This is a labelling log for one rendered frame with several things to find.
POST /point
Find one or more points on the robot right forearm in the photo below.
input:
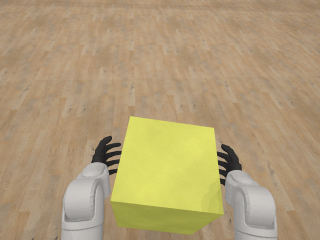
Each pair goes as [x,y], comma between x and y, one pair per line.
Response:
[254,208]

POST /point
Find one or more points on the robot left forearm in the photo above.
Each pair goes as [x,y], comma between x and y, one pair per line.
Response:
[83,204]

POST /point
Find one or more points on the carton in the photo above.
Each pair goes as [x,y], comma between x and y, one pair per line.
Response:
[168,177]

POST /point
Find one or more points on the robot left hand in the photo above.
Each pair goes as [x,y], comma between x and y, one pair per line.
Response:
[101,156]

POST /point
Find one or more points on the robot right hand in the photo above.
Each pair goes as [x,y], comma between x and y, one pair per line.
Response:
[232,162]

